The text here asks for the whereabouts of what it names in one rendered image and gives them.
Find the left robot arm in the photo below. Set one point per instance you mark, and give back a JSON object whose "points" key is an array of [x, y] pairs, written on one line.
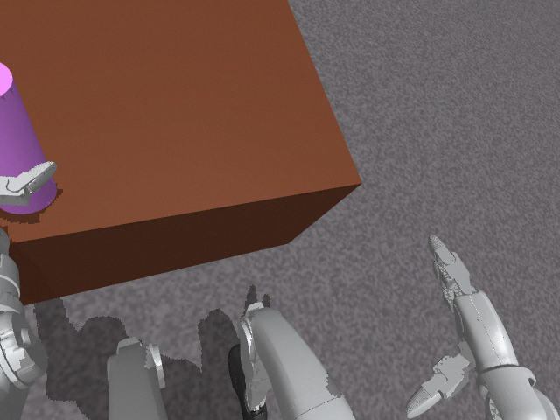
{"points": [[23, 358]]}

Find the bottle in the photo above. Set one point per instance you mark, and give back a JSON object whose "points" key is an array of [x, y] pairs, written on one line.
{"points": [[20, 150]]}

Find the right robot arm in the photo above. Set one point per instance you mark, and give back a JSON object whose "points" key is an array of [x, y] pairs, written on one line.
{"points": [[509, 395]]}

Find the left robot hand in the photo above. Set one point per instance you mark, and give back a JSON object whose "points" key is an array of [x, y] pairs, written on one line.
{"points": [[17, 190]]}

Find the right robot hand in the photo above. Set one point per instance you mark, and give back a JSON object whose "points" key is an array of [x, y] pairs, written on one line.
{"points": [[484, 340]]}

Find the right robot foot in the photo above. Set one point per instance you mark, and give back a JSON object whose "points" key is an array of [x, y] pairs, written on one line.
{"points": [[238, 381]]}

